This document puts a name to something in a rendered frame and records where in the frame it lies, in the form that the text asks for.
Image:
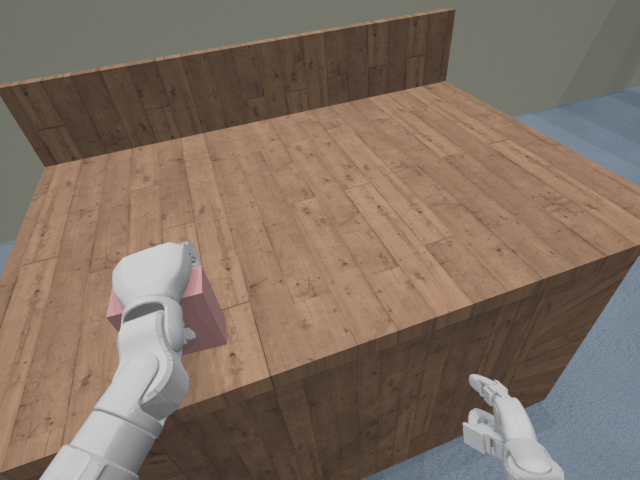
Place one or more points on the right robot hand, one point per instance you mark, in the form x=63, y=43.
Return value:
x=487, y=433

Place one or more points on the sponge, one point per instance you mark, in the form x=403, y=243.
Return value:
x=201, y=313

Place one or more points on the table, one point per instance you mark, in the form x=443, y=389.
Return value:
x=372, y=233

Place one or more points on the right robot forearm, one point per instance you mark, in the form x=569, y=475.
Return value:
x=526, y=459

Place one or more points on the left robot hand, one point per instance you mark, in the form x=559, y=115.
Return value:
x=162, y=270

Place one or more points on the left robot forearm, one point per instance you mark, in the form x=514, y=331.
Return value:
x=149, y=385

